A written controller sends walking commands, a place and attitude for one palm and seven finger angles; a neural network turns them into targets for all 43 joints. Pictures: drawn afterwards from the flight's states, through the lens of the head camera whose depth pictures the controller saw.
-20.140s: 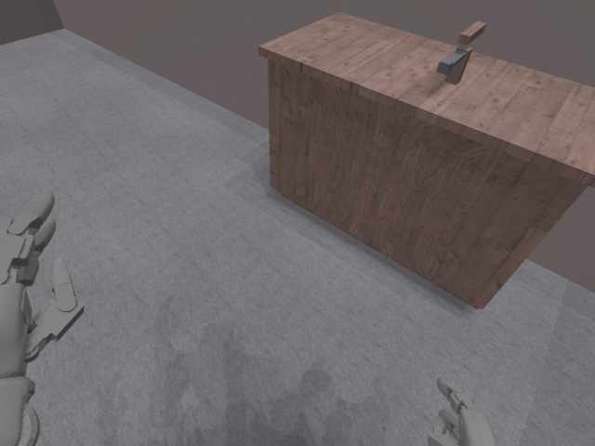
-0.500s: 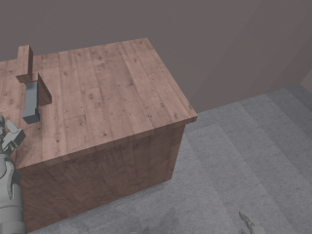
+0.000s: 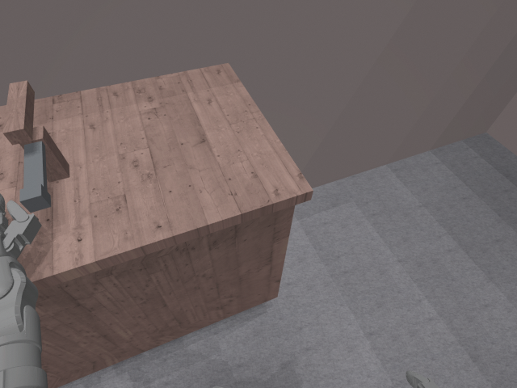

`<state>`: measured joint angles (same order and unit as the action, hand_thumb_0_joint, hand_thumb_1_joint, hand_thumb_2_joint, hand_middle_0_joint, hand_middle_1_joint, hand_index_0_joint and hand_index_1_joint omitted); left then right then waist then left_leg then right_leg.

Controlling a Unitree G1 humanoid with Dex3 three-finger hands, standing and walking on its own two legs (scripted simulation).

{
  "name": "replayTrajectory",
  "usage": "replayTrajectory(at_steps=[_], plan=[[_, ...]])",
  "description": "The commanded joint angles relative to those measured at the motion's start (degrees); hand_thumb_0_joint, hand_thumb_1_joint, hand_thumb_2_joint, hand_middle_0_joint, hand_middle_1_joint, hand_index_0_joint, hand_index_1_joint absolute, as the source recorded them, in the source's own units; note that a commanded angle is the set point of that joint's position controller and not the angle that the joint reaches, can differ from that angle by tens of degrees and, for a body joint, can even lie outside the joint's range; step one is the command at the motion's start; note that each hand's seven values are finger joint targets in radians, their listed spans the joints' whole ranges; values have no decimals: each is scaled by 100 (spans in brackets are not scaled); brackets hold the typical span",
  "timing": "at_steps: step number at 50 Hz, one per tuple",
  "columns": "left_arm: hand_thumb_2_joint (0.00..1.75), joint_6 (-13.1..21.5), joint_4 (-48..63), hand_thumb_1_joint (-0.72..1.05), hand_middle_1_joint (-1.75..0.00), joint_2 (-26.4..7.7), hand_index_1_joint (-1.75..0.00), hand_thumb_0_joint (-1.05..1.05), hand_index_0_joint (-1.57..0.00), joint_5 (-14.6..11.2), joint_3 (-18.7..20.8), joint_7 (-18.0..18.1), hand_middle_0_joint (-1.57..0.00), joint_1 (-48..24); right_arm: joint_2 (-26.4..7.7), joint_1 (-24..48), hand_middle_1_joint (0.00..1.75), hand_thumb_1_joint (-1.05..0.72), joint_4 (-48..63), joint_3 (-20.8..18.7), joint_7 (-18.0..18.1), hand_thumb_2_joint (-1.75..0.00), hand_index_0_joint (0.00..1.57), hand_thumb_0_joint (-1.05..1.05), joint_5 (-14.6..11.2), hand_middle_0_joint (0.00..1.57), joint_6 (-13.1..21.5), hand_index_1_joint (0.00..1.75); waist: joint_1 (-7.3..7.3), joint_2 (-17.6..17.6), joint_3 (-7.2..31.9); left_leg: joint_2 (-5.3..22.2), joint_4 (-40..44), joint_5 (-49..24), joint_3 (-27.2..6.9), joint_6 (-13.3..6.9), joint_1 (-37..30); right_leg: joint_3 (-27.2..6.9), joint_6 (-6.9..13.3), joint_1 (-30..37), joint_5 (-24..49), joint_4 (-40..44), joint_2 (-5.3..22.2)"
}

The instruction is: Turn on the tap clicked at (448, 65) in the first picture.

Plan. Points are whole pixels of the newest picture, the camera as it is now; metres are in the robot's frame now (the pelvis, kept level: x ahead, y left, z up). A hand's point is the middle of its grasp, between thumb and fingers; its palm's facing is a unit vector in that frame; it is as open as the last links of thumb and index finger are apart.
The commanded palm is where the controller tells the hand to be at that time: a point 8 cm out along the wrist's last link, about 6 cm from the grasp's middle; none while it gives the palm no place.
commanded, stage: push the lever round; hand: left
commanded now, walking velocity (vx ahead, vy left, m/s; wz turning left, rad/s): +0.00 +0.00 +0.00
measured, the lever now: (35, 198) +0.35 +0.36 +0.10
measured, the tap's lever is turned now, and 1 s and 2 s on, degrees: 2 26 53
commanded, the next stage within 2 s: none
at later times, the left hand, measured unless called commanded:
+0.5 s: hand (63, 211) +0.34 +0.31 +0.08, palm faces +0.68 -0.73 -0.08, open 7.7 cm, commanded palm +0.29 +0.33 +0.09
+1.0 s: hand (85, 201) +0.36 +0.29 +0.08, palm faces +0.76 -0.64 -0.08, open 7.7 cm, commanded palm +0.31 +0.30 +0.09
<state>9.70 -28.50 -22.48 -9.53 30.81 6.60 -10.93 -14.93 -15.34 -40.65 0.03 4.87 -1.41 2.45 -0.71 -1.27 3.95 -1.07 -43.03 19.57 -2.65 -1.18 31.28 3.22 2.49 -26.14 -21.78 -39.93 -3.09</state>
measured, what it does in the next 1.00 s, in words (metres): stands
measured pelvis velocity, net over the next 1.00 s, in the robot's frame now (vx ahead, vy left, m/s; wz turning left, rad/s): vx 0.00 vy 0.00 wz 0.01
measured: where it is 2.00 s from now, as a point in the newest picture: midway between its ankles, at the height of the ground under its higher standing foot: outside the picture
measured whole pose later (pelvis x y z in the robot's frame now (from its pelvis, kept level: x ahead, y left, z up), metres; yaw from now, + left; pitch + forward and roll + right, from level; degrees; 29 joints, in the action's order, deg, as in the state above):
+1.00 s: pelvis +0.00 +0.00 +0.00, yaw +1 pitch +8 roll -1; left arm 6.3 -28.3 -12.1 -1.6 22.7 30.3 -18.9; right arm -13.8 -13.1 -41.4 -0.4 3.0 0.6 -0.2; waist -1.5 -1.6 5.2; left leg -1.4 -43.9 19.6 -3.3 -0.8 31.9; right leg 3.9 2.9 -26.8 -22.4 -41.4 -2.8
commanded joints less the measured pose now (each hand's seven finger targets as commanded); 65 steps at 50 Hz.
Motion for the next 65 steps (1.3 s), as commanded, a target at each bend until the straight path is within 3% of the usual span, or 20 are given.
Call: replayTrajectory(at_steps=[1,3,7,14,19,22,23,31,33,37,38,40,46,48,49,53,57,62,63,65], plan=[[90,423,1248,90,-15,-1678,-15,0,-15,16,237,32,-15,-1534,-853,155,30,-90,702,-288,60,-90,20,0,-2,20,244,30,-43,-312,1388,-4,530,-1239,-87,-119,-916,-285,-137,407,1448,540,109],[90,451,1296,90,-15,-1799,-15,0,-15,39,325,41,-15,-1544,-856,143,30,-90,659,-292,63,-90,20,0,-6,20,220,30,-43,-371,1435,13,483,-1386,-71,-127,-949,-307,-135,459,1617,523,120],[90,459,1470,90,-15,-1426,-15,0,-15,-8,85,125,-15,-1505,-820,189,30,-90,722,-300,28,-90,20,0,2,20,243,30,-43,-343,1511,4,480,-1470,-75,-110,-1048,-281,-143,463,1700,508,118],[90,401,1678,90,-15,-1004,-15,0,-15,219,-301,650,-15,-1898,-789,308,30,-90,730,-262,-2,-90,20,0,39,20,237,30,-133,-397,1347,9,517,-1185,-154,-101,-1077,-242,-127,217,1343,506,134],[90,292,1547,90,-15,-931,-15,0,-15,376,-366,974,-15,-2098,-784,343,30,-90,713,-247,-1,-90,20,0,67,20,188,30,-150,-166,1372,2,514,-1128,-166,-95,-1000,-233,-126,266,1332,505,152],[90,237,1649,90,-15,-799,-15,0,-15,427,-448,1130,-15,-2059,-753,388,30,-90,752,-251,-30,-90,20,0,85,20,165,30,-87,-328,1544,-10,477,-1278,-133,-71,-1061,-243,-112,361,1480,475,158],[90,215,1581,90,-15,-956,-15,0,-15,486,-278,1221,-15,-1967,-752,371,30,-90,721,-252,-27,-90,20,0,87,20,138,30,-38,-357,1511,7,499,-1277,-162,-60,-1032,-232,-98,370,1434,468,153],[90,162,1574,90,-15,-448,-15,0,-15,631,-678,1654,-15,-2368,-711,435,30,-90,728,-247,-85,-90,20,0,132,20,76,30,-155,-236,1503,-3,441,-1285,-153,-53,-1017,-220,-110,298,1488,448,159],[90,135,1458,90,-15,-648,-15,0,-15,698,-456,1771,-15,-2219,-728,413,30,-90,696,-259,-87,-90,20,0,154,20,45,30,-67,-256,1490,3,446,-1308,-154,-46,-947,-222,-94,357,1497,440,159],[90,133,1573,90,-15,-444,-15,0,-15,727,-595,1948,-15,-2327,-693,441,30,-90,722,-284,-119,-90,20,0,157,20,24,30,-84,-164,1700,-6,409,-1409,-125,-43,-981,-230,-106,469,1649,418,168],[90,134,1636,90,-15,-471,-15,0,-15,803,-605,2004,-15,-2353,-693,451,30,-90,700,-281,-120,-90,20,0,163,20,7,30,-73,-436,1624,8,414,-1457,-135,-28,-1031,-240,-84,399,1624,412,174],[90,110,1544,90,-15,-203,-15,0,-15,800,-791,2103,-15,-2455,-677,455,30,-90,683,-281,-143,-90,20,0,175,20,21,30,-144,-249,1568,11,417,-1325,-167,-27,-1019,-204,-97,301,1488,425,157],[90,52,1310,90,-15,-293,-15,0,-15,892,-724,2339,-15,-2776,-687,467,30,-90,648,-283,-133,-90,20,0,183,20,-40,30,-177,-40,1510,-17,415,-1140,-116,-61,-791,-252,-116,395,1457,479,199],[90,38,1362,90,-15,-260,-15,0,-15,977,-745,2454,-15,-2860,-686,500,30,-90,626,-290,-131,-90,20,0,202,20,-54,30,-166,-294,1556,-8,422,-1139,-140,-51,-888,-243,-102,305,1361,470,193],[90,52,1440,90,-15,-15,-15,0,-15,1007,-992,2494,-15,-3093,-650,492,30,-90,621,-283,-154,-90,20,0,203,20,-43,30,-226,-372,1590,2,426,-1191,-160,-28,-981,-216,-93,251,1372,445,199],[90,32,1250,90,-15,-48,-15,0,-15,1067,-850,2726,-15,-3024,-668,457,30,-90,544,-312,-189,-90,20,0,247,20,-40,30,-176,-257,1667,11,379,-1278,-186,-11,-941,-194,-84,272,1424,414,181],[90,16,1201,90,-15,288,-15,0,-15,1143,-1115,2900,-15,-3263,-631,475,30,-90,565,-329,-251,-90,20,0,279,20,-29,30,-197,-265,1818,8,340,-1365,-172,10,-1007,-153,-84,250,1466,367,186],[90,-58,1017,90,-15,334,-15,0,-15,1201,-1055,3131,-15,-3426,-614,460,30,-90,529,-337,-304,-90,20,0,320,20,-68,30,-207,-66,1856,-4,302,-1444,-127,-3,-929,-134,-105,338,1604,377,202],[90,-91,868,90,-15,87,-15,0,-15,1220,-773,3191,-15,-3317,-628,425,30,-90,470,-346,-293,-90,20,0,332,20,-90,30,-145,-23,1771,8,319,-1432,-149,2,-847,-139,-97,365,1586,390,194],[90,-118,879,90,-15,254,-15,0,-15,1237,-931,3233,-15,-3471,-597,446,30,-90,511,-336,-326,-90,20,0,330,20,-116,30,-191,-54,1818,-6,291,-1488,-97,-13,-842,-153,-114,412,1729,383,225]])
